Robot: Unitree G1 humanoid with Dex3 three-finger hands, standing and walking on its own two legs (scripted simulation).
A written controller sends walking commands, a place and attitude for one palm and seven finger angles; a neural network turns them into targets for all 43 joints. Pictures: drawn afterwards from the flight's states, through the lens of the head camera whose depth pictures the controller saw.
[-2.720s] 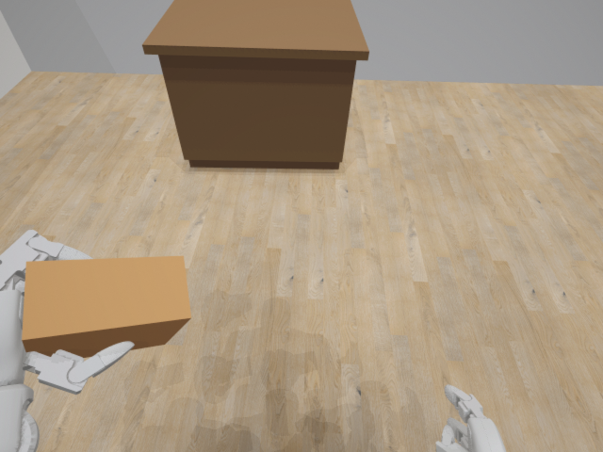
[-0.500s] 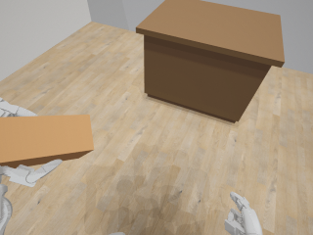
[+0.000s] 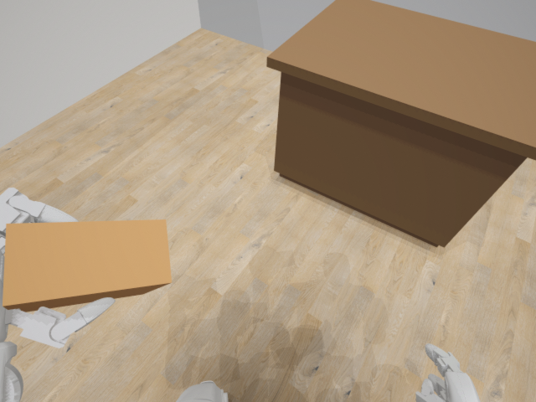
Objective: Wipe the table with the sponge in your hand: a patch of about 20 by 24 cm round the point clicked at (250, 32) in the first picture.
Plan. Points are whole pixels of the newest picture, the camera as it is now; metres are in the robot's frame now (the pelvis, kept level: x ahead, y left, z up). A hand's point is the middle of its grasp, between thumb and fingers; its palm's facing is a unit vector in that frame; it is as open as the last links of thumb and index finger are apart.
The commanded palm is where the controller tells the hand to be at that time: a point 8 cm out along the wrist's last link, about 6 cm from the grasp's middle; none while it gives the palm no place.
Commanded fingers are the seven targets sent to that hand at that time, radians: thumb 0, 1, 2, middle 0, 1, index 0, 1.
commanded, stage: walk to a spot facing it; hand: left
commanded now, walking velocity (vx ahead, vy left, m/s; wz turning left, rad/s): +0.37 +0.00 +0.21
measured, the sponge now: (113, 264) +0.23 +0.19 +0.15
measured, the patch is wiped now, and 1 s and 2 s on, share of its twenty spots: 0.00 0.00 0.00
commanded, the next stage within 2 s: turn to face it in 1.32 s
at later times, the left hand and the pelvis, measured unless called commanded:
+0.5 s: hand (112, 183) +0.33 +0.22 +0.17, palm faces +0.51 -0.74 -0.45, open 10.8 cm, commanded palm +0.26 +0.25 +0.18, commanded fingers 0.00 0.10 1.30 -1.20 -1.60 -1.20 -1.60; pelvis +0.13 -0.04 -0.01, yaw +6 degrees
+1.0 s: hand (110, 118) +0.42 +0.25 +0.19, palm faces +0.56 -0.71 -0.43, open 10.8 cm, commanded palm +0.36 +0.28 +0.18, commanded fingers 0.00 0.10 1.30 -1.20 -1.60 -1.20 -1.60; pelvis +0.26 -0.02 +0.00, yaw +13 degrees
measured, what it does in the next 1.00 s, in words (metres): walks ahead: left foot, then right foot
